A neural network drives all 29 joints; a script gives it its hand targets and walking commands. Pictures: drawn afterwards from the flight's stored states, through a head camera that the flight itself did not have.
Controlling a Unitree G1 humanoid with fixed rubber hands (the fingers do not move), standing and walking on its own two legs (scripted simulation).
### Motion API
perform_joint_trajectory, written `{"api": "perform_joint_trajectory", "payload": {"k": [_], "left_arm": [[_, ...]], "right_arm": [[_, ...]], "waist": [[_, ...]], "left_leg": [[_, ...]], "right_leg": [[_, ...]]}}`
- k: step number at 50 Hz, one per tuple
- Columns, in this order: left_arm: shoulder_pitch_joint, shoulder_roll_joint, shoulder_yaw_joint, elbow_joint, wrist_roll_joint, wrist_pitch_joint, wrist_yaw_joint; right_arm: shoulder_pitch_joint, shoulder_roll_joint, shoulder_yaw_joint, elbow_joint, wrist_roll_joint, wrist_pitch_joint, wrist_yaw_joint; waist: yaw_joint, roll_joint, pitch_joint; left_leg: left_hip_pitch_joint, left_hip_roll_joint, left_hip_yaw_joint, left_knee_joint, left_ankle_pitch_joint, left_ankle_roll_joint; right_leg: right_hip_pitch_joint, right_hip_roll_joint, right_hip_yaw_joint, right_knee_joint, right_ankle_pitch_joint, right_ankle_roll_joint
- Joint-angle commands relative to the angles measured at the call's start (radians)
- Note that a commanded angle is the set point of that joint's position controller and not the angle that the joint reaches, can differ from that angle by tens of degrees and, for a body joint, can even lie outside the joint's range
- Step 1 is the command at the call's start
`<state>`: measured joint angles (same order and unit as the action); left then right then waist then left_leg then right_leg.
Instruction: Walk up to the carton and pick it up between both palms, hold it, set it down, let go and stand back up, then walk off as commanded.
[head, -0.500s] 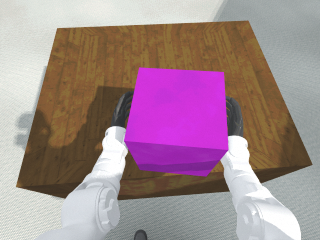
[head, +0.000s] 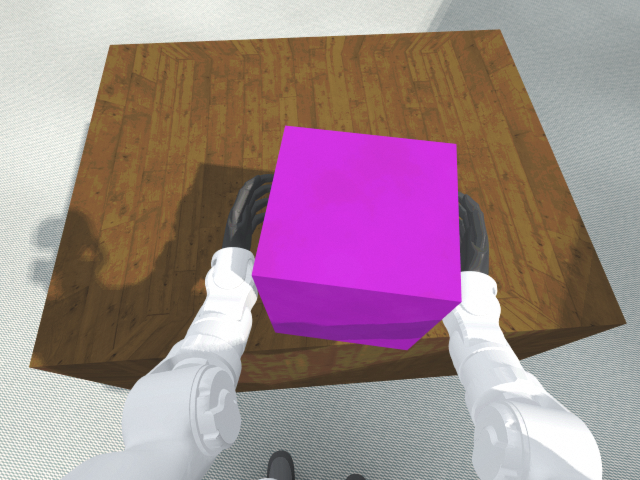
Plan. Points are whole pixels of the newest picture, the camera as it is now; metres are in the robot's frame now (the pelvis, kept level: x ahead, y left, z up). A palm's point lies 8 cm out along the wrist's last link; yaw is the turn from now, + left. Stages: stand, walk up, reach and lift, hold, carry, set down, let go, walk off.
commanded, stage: set down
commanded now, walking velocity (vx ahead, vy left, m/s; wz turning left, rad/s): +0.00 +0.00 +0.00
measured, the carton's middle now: (353, 251) +0.40 -0.02 -0.04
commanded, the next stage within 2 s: none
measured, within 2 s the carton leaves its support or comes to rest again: rests again in 1.54 s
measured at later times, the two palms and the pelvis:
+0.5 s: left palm (241, 237) +0.41 +0.13 -0.01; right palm (469, 259) +0.38 -0.17 -0.01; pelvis -0.01 +0.00 +0.00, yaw +0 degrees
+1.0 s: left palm (241, 238) +0.41 +0.13 -0.01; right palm (469, 259) +0.38 -0.17 -0.02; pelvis -0.01 +0.00 -0.01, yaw +0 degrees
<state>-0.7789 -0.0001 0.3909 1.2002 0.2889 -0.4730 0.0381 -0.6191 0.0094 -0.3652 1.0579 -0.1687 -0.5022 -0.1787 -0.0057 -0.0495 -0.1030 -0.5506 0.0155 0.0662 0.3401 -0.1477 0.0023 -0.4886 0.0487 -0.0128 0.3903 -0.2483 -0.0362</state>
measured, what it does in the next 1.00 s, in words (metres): stands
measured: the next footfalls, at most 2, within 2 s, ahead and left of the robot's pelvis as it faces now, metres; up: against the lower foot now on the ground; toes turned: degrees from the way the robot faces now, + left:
none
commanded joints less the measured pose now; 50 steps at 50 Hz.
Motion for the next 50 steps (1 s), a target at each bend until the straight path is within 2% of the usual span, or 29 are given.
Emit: {"api": "perform_joint_trajectory", "payload": {"k": [1, 24, 44, 50], "left_arm": [[-0.427, -0.451, -0.052, 0.05, 0.119, -0.036, -0.127], [-0.403, -0.411, 0.028, 0.059, 0.165, -0.023, -0.132], [-0.389, -0.36, 0.088, 0.047, 0.188, 0.0, -0.139], [-0.39, -0.309, 0.105, 0.043, 0.186, 0.003, -0.131]], "right_arm": [[-0.539, 0.619, 0.196, 0.051, -0.319, -0.031, 0.204], [-0.495, 0.611, 0.104, 0.079, -0.358, -0.007, 0.213], [-0.479, 0.602, 0.069, 0.085, -0.359, 0.019, 0.216], [-0.474, 0.555, 0.054, 0.084, -0.35, 0.023, 0.212]], "waist": [[0.086, -0.009, -0.584], [0.07, -0.001, -0.516], [0.067, -0.009, -0.459], [0.066, -0.005, -0.464]], "left_leg": [[0.109, 0.006, 0.035, 0.097, 0.31, 0.0], [0.045, 0.003, 0.041, 0.118, 0.227, 0.018], [-0.024, -0.004, 0.042, 0.139, 0.176, 0.033], [-0.031, -0.004, 0.041, 0.151, 0.173, 0.034]], "right_leg": [[0.344, -0.088, 0.012, 0.098, 0.794, 0.1], [0.296, -0.086, 0.013, 0.116, 0.65, 0.097], [0.293, -0.089, 0.026, 0.146, 0.609, 0.1], [0.279, -0.087, 0.027, 0.155, 0.594, 0.097]]}}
